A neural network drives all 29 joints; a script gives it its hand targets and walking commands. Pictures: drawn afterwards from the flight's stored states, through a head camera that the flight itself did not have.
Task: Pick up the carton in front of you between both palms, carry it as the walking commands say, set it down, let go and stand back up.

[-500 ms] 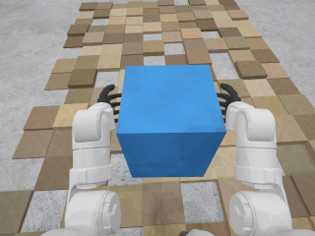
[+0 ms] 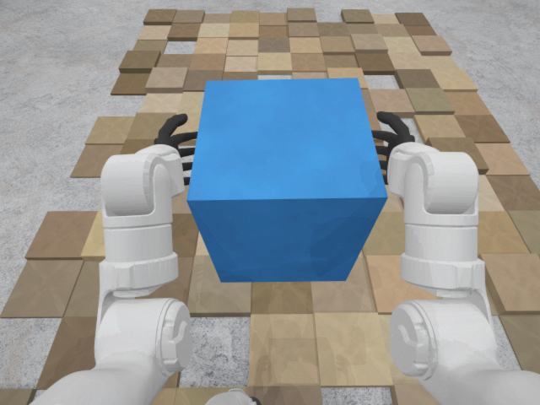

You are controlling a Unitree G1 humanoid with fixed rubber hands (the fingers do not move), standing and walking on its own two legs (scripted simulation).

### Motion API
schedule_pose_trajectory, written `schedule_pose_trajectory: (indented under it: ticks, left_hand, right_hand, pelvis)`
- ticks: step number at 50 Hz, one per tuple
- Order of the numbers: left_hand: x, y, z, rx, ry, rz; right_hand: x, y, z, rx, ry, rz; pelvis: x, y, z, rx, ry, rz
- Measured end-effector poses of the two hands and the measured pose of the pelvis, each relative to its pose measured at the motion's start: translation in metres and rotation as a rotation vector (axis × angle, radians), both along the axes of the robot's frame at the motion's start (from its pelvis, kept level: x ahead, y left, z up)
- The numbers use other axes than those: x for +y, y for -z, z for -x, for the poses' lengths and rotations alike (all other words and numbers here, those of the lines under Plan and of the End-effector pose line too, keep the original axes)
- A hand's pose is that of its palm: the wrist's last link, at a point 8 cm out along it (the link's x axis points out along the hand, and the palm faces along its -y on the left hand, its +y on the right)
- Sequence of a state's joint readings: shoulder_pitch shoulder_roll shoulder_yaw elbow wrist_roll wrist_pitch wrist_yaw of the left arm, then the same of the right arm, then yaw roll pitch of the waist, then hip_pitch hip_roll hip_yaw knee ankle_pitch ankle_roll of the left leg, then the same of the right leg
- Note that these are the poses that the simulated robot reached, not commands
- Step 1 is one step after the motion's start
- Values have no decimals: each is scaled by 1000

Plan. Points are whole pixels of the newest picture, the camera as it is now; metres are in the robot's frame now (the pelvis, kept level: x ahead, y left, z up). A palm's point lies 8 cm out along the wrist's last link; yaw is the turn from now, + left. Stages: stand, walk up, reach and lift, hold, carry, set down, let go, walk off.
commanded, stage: carry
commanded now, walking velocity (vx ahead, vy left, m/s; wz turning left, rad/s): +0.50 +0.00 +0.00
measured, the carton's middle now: (282, 190) +0.40 +0.01 +0.08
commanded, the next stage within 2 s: none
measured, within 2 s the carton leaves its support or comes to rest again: neither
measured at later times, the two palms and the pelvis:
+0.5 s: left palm (222, 98) +0.60 +0.12 +0.10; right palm (380, 96) +0.61 -0.18 +0.10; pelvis +0.30 -0.03 +0.01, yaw +2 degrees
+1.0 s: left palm (224, 8) +0.95 +0.15 +0.12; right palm (344, 15) +0.92 -0.14 +0.12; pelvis +0.59 +0.02 +0.02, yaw +0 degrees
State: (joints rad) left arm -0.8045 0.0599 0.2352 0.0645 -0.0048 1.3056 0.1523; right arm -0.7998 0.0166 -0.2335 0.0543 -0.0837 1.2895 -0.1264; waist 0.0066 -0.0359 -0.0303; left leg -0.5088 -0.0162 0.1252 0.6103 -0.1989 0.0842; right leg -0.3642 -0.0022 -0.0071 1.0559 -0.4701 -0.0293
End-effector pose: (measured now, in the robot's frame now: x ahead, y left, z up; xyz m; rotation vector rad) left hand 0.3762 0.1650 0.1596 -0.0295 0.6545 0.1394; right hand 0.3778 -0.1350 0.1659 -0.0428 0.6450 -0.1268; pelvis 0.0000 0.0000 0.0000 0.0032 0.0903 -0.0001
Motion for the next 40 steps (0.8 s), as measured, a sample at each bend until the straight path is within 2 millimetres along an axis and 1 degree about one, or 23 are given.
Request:
schedule_pose_trajectory:
  ticks: [3, 7, 10, 13, 16, 19, 21, 23, 25, 28, 31, 33, 35, 37, 40]
  left_hand:
    - [-9, -2, -36, 45, 34, 9]
    - [-24, -5, -79, 59, 60, 24]
    - [-33, -5, -108, 46, 59, 40]
    - [-40, -1, -136, 26, 45, 46]
    - [-46, 9, -164, 12, 23, 48]
    - [-51, 24, -194, -3, -6, 38]
    - [-51, 37, -209, 12, -28, 21]
    - [-48, 49, -218, 50, -58, 18]
    - [-42, 57, -225, 82, -94, 22]
    - [-31, 57, -242, 92, -126, 12]
    - [-21, 53, -269, 69, -148, 16]
    - [-15, 50, -292, 50, -147, 16]
    - [-9, 48, -320, 33, -132, 8]
    - [-3, 44, -353, 19, -107, -6]
    - [6, 40, -410, 3, -50, -11]
  right_hand:
    - [-9, 2, -21, 44, 46, -7]
    - [-23, 0, -51, 56, 109, -36]
    - [-31, 0, -76, 41, 142, -61]
    - [-38, 4, -105, 20, 157, -81]
    - [-44, 15, -138, 7, 156, -99]
    - [-50, 33, -176, -6, 131, -115]
    - [-51, 47, -200, 12, 104, -120]
    - [-48, 58, -219, 51, 74, -118]
    - [-42, 65, -236, 86, 50, -122]
    - [-30, 68, -264, 99, 14, -127]
    - [-19, 64, -296, 77, -12, -121]
    - [-13, 60, -320, 57, -25, -106]
    - [-7, 56, -347, 37, -36, -83]
    - [-1, 50, -378, 21, -42, -53]
    - [8, 43, -429, 5, -48, -15]
  pelvis:
    - [6, -9, -28, 9, 3, 10]
    - [10, -19, -68, 18, 6, 21]
    - [9, -23, -103, 23, 6, 21]
    - [4, -22, -144, 22, 9, 14]
    - [-5, -15, -190, 13, 16, 2]
    - [-17, 0, -239, -6, 2, -5]
    - [-22, 3, -263, -7, -5, 17]
    - [-27, 0, -283, -7, -18, 9]
    - [-30, -6, -303, -4, -29, 2]
    - [-31, -13, -334, 0, -39, -10]
    - [-29, -15, -367, 3, -39, -14]
    - [-26, -15, -391, 1, -37, -14]
    - [-22, -13, -416, -4, -33, -11]
    - [-16, -9, -442, -11, -27, -8]
    - [-4, 0, -483, -20, -14, -8]
